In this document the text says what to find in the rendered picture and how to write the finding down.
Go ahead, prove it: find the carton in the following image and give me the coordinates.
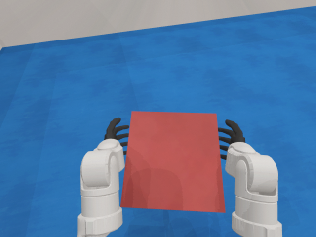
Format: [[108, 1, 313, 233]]
[[120, 111, 226, 213]]

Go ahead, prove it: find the right robot hand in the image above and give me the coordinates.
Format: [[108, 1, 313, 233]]
[[218, 119, 245, 160]]

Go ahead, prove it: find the left robot hand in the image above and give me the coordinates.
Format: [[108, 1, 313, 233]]
[[104, 118, 129, 155]]

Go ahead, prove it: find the robot right forearm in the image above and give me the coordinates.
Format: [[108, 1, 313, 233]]
[[225, 142, 282, 237]]

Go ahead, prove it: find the robot left forearm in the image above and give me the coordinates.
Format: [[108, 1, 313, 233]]
[[77, 139, 125, 237]]

